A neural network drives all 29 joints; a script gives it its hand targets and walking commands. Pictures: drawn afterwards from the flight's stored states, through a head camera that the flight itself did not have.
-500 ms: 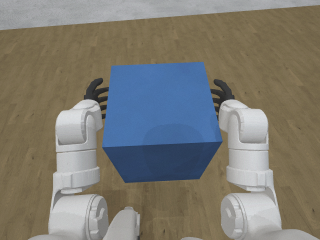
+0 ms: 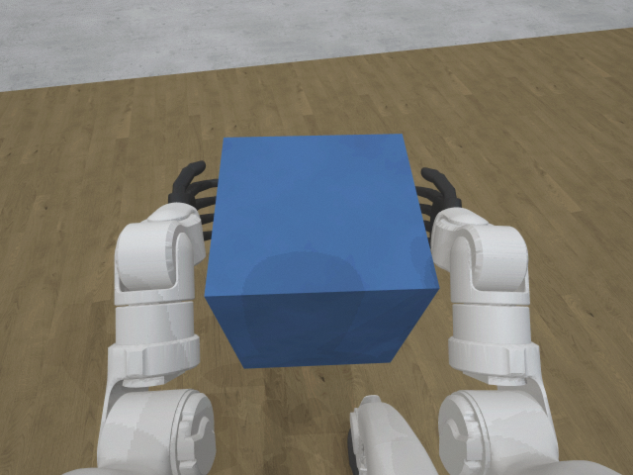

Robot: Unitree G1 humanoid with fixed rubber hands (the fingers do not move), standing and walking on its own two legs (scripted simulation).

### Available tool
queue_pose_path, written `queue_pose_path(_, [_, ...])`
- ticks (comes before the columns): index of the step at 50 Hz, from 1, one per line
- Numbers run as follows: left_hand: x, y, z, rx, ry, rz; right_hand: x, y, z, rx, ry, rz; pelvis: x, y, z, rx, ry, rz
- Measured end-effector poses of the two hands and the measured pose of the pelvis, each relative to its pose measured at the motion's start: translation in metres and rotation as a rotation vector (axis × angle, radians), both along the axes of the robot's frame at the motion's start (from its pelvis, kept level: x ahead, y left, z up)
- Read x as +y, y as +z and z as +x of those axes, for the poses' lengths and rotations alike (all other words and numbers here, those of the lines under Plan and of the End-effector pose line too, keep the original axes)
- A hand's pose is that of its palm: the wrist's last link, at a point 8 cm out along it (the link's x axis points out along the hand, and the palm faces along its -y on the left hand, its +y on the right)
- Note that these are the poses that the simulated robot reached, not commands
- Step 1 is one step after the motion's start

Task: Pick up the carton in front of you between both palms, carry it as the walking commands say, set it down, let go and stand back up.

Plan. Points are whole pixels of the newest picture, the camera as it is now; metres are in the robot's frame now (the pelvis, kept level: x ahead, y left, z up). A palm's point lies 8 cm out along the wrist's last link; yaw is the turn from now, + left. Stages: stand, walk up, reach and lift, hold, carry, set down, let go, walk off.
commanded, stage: carry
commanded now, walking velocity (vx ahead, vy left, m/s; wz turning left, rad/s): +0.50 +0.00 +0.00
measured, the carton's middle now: (315, 262) +0.35 -0.02 +0.02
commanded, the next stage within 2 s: none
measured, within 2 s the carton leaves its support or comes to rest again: neither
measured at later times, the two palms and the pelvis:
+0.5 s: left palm (190, 76) +0.68 +0.16 +0.06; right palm (369, 71) +0.70 -0.14 +0.05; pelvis +0.33 -0.03 -0.04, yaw +1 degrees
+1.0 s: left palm (211, 7) +1.00 +0.15 +0.00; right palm (347, 12) +0.98 -0.14 +0.00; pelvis +0.63 +0.02 -0.09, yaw +0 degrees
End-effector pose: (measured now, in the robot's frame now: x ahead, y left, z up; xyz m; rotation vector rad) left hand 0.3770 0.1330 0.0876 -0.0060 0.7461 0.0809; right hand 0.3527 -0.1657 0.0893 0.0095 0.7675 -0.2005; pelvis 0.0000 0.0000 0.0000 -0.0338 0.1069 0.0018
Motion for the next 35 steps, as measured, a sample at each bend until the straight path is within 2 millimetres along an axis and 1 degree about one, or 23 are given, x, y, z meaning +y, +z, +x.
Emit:
queue_pose_path(3, [-0.004, 0.005, 0.043, -0.044, 0.011, -0.009, -0.004, 0.006, 0.045, -0.045, 0.003, 0.000, -0.005, -0.005, 0.043, 0.000, 0.006, 0.009])
queue_pose_path(5, [-0.007, 0.007, 0.074, -0.078, 0.016, -0.010, -0.008, 0.008, 0.078, -0.078, 0.008, -0.001, -0.009, -0.013, 0.076, -0.003, 0.011, 0.020])
queue_pose_path(7, [-0.011, 0.008, 0.106, -0.109, 0.023, -0.001, -0.011, 0.007, 0.113, -0.109, 0.021, 0.002, -0.014, -0.027, 0.111, -0.015, 0.018, 0.038])
queue_pose_path(9, [-0.011, 0.006, 0.136, -0.137, 0.039, 0.023, -0.012, 0.000, 0.150, -0.137, 0.048, 0.011, -0.018, -0.046, 0.146, -0.030, 0.024, 0.053])
queue_pose_path(10, [-0.010, 0.003, 0.149, -0.135, 0.044, 0.041, -0.011, -0.005, 0.167, -0.134, 0.059, 0.021, -0.019, -0.051, 0.158, -0.029, 0.018, 0.037])
queue_pose_path(12, [-0.005, -0.008, 0.169, -0.092, 0.060, 0.055, -0.006, -0.018, 0.194, -0.091, 0.087, 0.023, -0.023, -0.055, 0.180, -0.029, 0.016, 0.032])
queue_pose_path(15, [0.005, -0.026, 0.191, -0.007, 0.098, 0.048, 0.004, -0.032, 0.227, -0.008, 0.129, 0.013, -0.029, -0.051, 0.213, -0.023, 0.017, 0.047])
queue_pose_path(19, [0.016, -0.034, 0.227, 0.027, 0.133, 0.043, 0.016, -0.041, 0.273, 0.026, 0.158, 0.018, -0.033, -0.045, 0.255, -0.013, 0.023, 0.061])
queue_pose_path(23, [0.023, -0.031, 0.275, 0.002, 0.148, 0.041, 0.023, -0.041, 0.321, 0.002, 0.155, 0.031, -0.030, -0.043, 0.301, -0.003, 0.020, 0.067])
queue_pose_path(26, [0.027, -0.026, 0.317, -0.034, 0.142, 0.039, 0.027, -0.038, 0.358, -0.034, 0.143, 0.036, -0.023, -0.046, 0.339, 0.001, 0.014, 0.061])
queue_pose_path(28, [0.030, -0.023, 0.347, -0.061, 0.134, 0.038, 0.030, -0.036, 0.386, -0.061, 0.133, 0.038, -0.018, -0.051, 0.367, 0.000, 0.010, 0.051])
queue_pose_path(30, [0.035, -0.023, 0.378, -0.085, 0.126, 0.037, 0.035, -0.036, 0.415, -0.086, 0.126, 0.035, -0.011, -0.061, 0.398, -0.004, 0.005, 0.039])
queue_pose_path(32, [0.040, -0.029, 0.411, -0.104, 0.112, 0.032, 0.039, -0.039, 0.444, -0.105, 0.117, 0.025, -0.004, -0.077, 0.432, -0.018, -0.002, 0.024])
queue_pose_path(34, [0.043, -0.040, 0.445, -0.120, 0.087, 0.024, 0.042, -0.046, 0.472, -0.120, 0.105, -0.001, 0.001, -0.096, 0.465, -0.031, -0.005, 0.016])
queue_pose_path(35, [0.043, -0.048, 0.460, -0.110, 0.077, 0.016, 0.042, -0.052, 0.484, -0.110, 0.101, -0.016, 0.003, -0.101, 0.475, -0.031, -0.001, 0.031])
